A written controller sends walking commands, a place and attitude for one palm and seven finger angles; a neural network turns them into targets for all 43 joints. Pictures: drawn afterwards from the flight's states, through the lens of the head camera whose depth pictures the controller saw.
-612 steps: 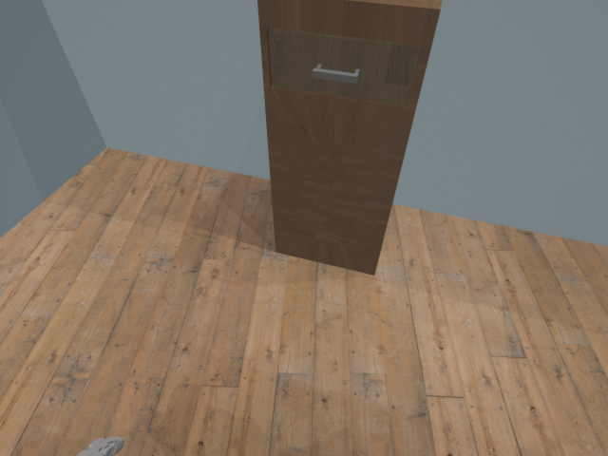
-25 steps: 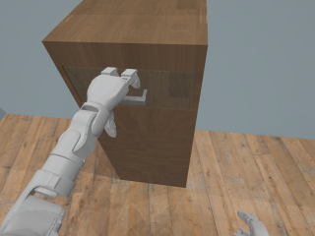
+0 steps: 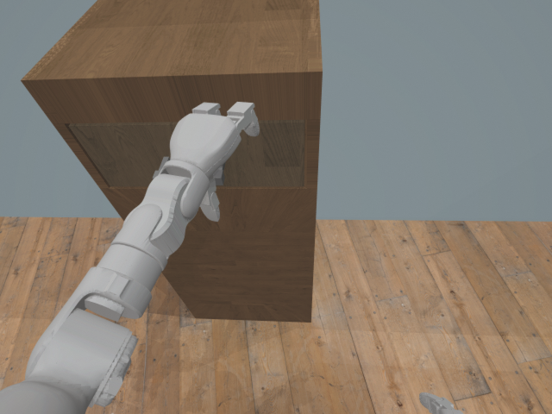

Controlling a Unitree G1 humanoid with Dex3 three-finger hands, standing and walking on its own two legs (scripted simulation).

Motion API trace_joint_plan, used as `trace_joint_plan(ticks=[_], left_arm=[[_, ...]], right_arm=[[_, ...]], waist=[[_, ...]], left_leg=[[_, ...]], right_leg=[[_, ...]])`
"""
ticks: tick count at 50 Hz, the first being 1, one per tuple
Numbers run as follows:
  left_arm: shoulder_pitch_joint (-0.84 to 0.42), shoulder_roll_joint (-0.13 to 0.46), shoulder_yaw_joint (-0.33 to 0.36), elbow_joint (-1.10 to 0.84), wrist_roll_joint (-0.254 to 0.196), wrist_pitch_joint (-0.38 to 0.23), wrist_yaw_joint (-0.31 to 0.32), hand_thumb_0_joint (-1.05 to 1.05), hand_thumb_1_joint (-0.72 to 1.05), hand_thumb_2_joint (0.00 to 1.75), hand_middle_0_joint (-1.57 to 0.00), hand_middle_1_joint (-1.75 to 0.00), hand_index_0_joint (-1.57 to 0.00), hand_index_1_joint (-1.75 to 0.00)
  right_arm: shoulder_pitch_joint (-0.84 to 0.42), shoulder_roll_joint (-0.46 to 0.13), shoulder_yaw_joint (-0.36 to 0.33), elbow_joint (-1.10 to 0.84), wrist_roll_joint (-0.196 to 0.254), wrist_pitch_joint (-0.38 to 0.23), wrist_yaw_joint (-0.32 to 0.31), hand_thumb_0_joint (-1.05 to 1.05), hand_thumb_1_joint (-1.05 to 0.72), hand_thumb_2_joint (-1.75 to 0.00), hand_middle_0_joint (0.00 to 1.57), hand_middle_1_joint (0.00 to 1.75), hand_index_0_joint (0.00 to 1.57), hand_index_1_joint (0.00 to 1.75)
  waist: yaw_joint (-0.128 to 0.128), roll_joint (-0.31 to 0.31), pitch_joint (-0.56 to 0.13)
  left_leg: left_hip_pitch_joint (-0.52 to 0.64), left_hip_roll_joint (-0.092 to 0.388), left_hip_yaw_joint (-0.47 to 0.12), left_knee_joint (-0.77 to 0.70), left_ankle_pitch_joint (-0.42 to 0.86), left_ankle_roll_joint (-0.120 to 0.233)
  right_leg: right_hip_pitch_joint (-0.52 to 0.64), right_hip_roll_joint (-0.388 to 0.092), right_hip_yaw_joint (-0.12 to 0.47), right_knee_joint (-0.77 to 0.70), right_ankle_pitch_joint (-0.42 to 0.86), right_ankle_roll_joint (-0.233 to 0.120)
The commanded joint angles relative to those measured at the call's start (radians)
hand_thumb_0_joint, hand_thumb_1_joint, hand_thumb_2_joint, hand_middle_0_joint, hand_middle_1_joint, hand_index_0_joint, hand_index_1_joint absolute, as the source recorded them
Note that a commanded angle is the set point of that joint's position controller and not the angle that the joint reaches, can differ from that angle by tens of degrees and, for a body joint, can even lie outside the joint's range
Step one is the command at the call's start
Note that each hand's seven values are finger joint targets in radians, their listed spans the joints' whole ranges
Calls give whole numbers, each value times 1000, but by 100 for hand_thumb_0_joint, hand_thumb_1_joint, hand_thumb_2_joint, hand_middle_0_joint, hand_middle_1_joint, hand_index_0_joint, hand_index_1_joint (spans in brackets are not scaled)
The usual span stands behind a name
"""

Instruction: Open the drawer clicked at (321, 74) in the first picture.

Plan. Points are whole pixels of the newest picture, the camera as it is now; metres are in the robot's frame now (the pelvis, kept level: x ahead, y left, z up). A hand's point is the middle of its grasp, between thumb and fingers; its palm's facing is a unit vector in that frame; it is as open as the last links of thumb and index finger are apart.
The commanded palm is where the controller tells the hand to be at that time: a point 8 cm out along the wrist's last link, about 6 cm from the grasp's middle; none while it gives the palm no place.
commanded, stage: move the hooked fingers above the handle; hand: left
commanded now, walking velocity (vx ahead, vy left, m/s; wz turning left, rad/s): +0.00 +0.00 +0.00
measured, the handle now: (191, 169) +0.49 +0.17 +0.07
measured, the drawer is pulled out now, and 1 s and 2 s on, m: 0.00 0.00 0.00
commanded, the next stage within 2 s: none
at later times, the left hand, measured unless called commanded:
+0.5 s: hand (215, 191) +0.40 +0.10 +0.11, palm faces -0.04 -0.08 -1.00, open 13.8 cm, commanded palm +0.43 +0.18 +0.18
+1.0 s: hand (215, 154) +0.44 +0.10 +0.14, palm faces +0.06 +0.00 -1.00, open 13.8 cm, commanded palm +0.43 +0.21 +0.17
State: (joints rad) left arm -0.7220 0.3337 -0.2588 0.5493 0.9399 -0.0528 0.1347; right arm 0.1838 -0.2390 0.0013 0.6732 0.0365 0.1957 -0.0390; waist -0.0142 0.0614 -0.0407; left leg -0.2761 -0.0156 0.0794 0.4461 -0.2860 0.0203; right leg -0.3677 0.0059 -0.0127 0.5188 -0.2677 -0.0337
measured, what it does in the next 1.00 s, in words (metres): stands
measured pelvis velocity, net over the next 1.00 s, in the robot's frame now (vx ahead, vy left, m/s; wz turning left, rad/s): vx -0.04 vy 0.00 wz -0.03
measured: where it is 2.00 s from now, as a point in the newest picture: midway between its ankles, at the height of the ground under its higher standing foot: outside the picture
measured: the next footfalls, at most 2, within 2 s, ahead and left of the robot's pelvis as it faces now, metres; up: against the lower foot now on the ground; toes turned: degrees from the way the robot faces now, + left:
none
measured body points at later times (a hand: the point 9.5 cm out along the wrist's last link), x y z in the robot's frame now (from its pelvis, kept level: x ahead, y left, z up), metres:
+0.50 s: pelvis -0.02 -0.01 +0.00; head +0.02 -0.03 +0.45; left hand +0.39 +0.11 +0.17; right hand +0.14 -0.28 -0.12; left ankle -0.04 +0.11 -0.74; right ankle -0.01 -0.10 -0.74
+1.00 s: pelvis -0.04 +0.00 +0.00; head -0.01 -0.03 +0.45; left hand +0.43 +0.10 +0.20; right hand +0.07 -0.26 -0.13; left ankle -0.04 +0.11 -0.74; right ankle -0.01 -0.10 -0.74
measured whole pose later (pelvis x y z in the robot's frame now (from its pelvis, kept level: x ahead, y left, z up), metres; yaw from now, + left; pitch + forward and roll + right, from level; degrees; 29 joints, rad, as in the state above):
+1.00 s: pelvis -0.04 +0.00 +0.00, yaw -2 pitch +5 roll +1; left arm -0.92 0.38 -0.30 0.83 0.94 0.09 0.10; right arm 0.16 -0.26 0.08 0.66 0.10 0.19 -0.15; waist -0.08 0.05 -0.03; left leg -0.30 0.00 0.11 0.44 -0.23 0.02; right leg -0.40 0.02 0.01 0.49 -0.19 -0.03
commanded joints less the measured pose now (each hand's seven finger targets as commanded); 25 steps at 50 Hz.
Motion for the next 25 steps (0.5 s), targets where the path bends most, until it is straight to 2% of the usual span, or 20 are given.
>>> trace_joint_plan(ticks=[1, 3, 4, 5, 7, 8, 9, 11, 13, 14, 16, 17, 18, 19, 20, 21, 22, 23, 24, 25], left_arm=[[-387, 415, 282, -84, 39, 172, 97, 0, -50, 30, -30, -120, -30, -120], [-369, 445, 289, -69, 56, 215, 96, 0, -50, 30, -30, -120, -30, -120], [-371, 415, 255, -87, 55, 238, 87, 0, -50, 30, -30, -120, -30, -120], [-353, 432, 265, -81, 52, 258, 70, 0, -50, 30, -30, -120, -30, -120], [-316, 437, 262, -82, 34, 276, 14, 0, -50, 30, -30, -120, -30, -120], [-283, 449, 271, -74, 20, 277, -24, 0, -50, 30, -30, -120, -30, -120], [-288, 418, 232, -69, 14, 274, -69, 0, -50, 30, -30, -120, -30, -120], [-342, 264, 87, -99, -9, 244, -156, 0, -50, 30, -30, -120, -30, -120], [-440, 126, -52, -205, -34, 166, -228, 0, -50, 30, -30, -120, -30, -120], [-501, 96, -92, -249, -48, 118, -250, 0, -50, 30, -30, -120, -30, -120], [-588, 92, -100, -278, -66, 21, -261, 0, -50, 30, -30, -120, -30, -120], [-615, 134, -58, -276, -72, -23, -250, 0, -50, 30, -30, -120, -30, -120], [-651, 149, -42, -292, -82, -62, -233, 0, -50, 30, -30, -120, -30, -120], [-689, 188, 5, -295, -82, -97, -201, 0, -50, 30, -30, -120, -30, -120], [-676, 218, 48, -261, -79, -116, -163, 0, -50, 30, -30, -120, -30, -120], [-655, 278, 118, -239, -72, -126, -118, 0, -50, 30, -30, -120, -30, -120], [-630, 313, 158, -201, -69, -122, -74, 0, -50, 30, -30, -120, -30, -120], [-592, 427, 268, -145, -66, -106, -23, 0, -50, 30, -30, -120, -30, -120], [-587, 434, 268, -101, -58, -79, 14, 0, -50, 30, -30, -120, -30, -120], [-572, 396, 230, -77, -57, -50, 40, 0, -50, 30, -30, -120, -30, -120]], right_arm=[[-89, -105, -7, -114, 3, -21, -6, 0, -90, -90, 20, 30, 20, 30], [-127, -109, -7, -116, 6, -14, -13, 0, -90, -90, 20, 30, 20, 30], [-135, -109, -5, -118, 10, -14, -14, 0, -90, -90, 20, 30, 20, 30], [-139, -119, -9, -118, 15, -16, -17, 0, -90, -90, 20, 30, 20, 30], [-138, -136, -17, -126, 17, -17, -27, 0, -90, -90, 20, 30, 20, 30], [-133, -145, -22, -139, 18, -17, -32, 0, -90, -90, 20, 30, 20, 30], [-129, -152, -22, -144, 22, -17, -37, 0, -90, -90, 20, 30, 20, 30], [-103, -152, -34, -160, 30, -28, -42, 0, -90, -90, 20, 30, 20, 30], [-81, -146, -43, -176, 28, -58, -41, 0, -90, -90, 20, 30, 20, 30], [-63, -145, -42, -168, 23, -77, -45, 0, -90, -90, 20, 30, 20, 30], [-19, -139, -44, -146, 12, -104, -52, 0, -90, -90, 20, 30, 20, 30], [4, -138, -47, -131, 8, -112, -55, 0, -90, -90, 20, 30, 20, 30], [21, -137, -49, -126, 5, -117, -56, 0, -90, -90, 20, 30, 20, 30], [37, -134, -52, -114, 5, -123, -55, 0, -90, -90, 20, 30, 20, 30], [51, -130, -53, -107, 6, -124, -52, 0, -90, -90, 20, 30, 20, 30], [62, -132, -53, -101, 8, -124, -50, 0, -90, -90, 20, 30, 20, 30], [60, -129, -47, -99, 11, -120, -46, 0, -90, -90, 20, 30, 20, 30], [66, -138, -44, -91, 12, -115, -43, 0, -90, -90, 20, 30, 20, 30], [42, -129, -30, -96, 20, -108, -40, 0, -90, -90, 20, 30, 20, 30], [22, -119, -22, -98, 26, -101, -38, 0, -90, -90, 20, 30, 20, 30]], waist=[[99, -125, -384], [103, -126, -419], [97, -120, -419], [89, -137, -403], [73, -164, -386], [67, -198, -386], [41, -200, -349], [-15, -202, -272], [-61, -166, -253], [-76, -105, -248], [-88, -57, -259], [-87, -50, -261], [-88, -40, -281], [-82, -21, -311], [-66, -35, -320], [-47, -55, -350], [-28, -67, -355], [1, -107, -359], [7, -107, -338], [8, -120, -328]], left_leg=[[-42, -10, -1, -52, 400, -3], [-35, -9, 3, -66, 367, 3], [-31, -6, 0, -72, 361, 7], [-27, -2, 4, -73, 348, 11], [-12, -2, 10, -77, 319, 21], [-18, -5, 8, -80, 294, 27], [-26, -6, 4, -80, 270, 34], [3, -12, 0, -71, 229, 43], [50, -27, -15, -50, 200, 49], [77, -34, -25, -36, 187, 50], [97, -46, -49, -13, 154, 48], [99, -46, -58, -3, 151, 45], [100, -51, -63, 4, 148, 42], [99, -52, -68, 8, 149, 35], [87, -50, -70, 10, 157, 29], [69, -49, -69, 8, 177, 22], [35, -48, -66, 4, 193, 16], [-18, -44, -65, -4, 194, 12], [-67, -39, -61, -15, 187, 7], [-81, -34, -48, -15, 197, 6]], right_leg=[[408, -20, 52, -35, 464, -4], [445, -24, 75, -46, 436, 1], [448, -29, 74, -54, 435, 4], [440, -29, 75, -61, 429, 8], [428, -31, 76, -77, 424, 20], [438, -36, 78, -84, 408, 29], [407, -40, 73, -93, 396, 33], [321, -39, 56, -116, 353, 35], [244, -35, 51, -115, 302, 30], [204, -35, 51, -113, 277, 24], [158, -35, 54, -110, 216, 18], [148, -34, 54, -107, 206, 14], [149, -35, 54, -104, 194, 12], [148, -32, 51, -95, 181, 8], [154, -27, 44, -87, 185, 2], [176, -22, 38, -75, 199, -1], [194, -18, 32, -63, 213, -3], [228, -17, 32, -61, 204, -2], [239, -18, 32, -51, 199, -1], [247, -18, 35, -46, 217, -1]])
